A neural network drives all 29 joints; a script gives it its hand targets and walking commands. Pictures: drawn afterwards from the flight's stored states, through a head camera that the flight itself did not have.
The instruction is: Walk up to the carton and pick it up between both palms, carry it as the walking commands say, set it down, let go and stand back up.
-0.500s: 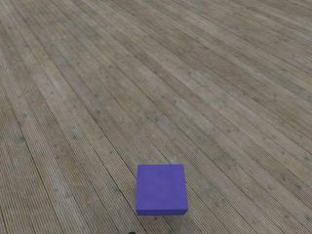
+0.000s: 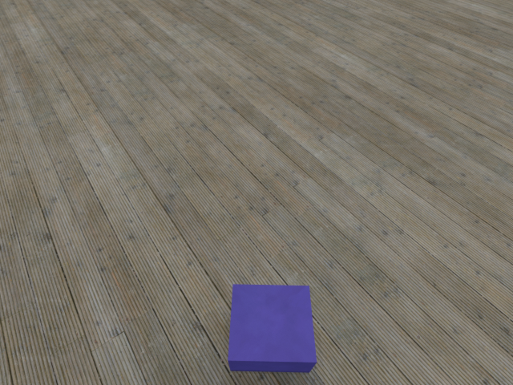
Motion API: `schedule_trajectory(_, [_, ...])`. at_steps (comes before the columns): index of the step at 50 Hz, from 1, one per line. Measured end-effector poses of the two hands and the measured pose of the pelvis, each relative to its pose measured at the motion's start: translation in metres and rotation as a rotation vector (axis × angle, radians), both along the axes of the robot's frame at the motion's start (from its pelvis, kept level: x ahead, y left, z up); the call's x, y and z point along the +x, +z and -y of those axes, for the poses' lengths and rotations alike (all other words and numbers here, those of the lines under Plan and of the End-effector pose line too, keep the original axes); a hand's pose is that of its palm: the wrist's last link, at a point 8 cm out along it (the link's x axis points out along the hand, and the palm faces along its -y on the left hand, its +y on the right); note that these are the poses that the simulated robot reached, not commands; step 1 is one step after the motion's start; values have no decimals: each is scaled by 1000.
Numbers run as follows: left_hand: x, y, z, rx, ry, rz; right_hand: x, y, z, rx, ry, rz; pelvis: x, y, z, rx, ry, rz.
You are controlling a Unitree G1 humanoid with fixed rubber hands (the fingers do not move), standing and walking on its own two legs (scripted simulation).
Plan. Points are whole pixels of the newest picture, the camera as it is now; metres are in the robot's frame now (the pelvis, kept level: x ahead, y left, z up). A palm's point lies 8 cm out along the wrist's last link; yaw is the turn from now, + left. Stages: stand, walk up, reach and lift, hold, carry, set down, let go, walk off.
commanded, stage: walk up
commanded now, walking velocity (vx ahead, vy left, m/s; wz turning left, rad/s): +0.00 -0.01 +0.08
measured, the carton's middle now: (270, 327) +0.40 -0.04 -0.69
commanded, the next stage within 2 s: stand in 0.44 s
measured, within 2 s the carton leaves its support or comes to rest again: neither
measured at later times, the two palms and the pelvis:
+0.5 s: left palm out of the picture +0.03 +0.24 -0.13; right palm out of the picture +0.05 -0.23 -0.14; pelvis +0.00 +0.00 +0.01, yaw +1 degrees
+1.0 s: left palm out of the picture +0.14 +0.22 -0.13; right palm out of the picture +0.14 -0.23 -0.12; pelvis -0.01 +0.00 -0.01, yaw +0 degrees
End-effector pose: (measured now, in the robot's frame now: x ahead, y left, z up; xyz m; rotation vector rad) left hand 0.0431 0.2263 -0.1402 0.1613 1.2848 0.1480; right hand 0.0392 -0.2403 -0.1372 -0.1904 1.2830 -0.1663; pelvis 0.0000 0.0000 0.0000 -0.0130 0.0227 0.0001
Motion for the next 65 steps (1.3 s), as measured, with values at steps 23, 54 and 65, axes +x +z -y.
schedule_trajectory(23, [-15,9,-16,42,27,-58,6,2,-12,33,16,14,2,6,0,16,18,-17])
schedule_trajectory(54, [108,1,14,-104,17,94,103,15,-19,18,75,13,-3,-17,-7,0,2,-58])
schedule_trajectory(65, [107,-25,12,-76,18,188,112,-23,-18,63,81,130,-24,-47,-8,-8,-12,-176])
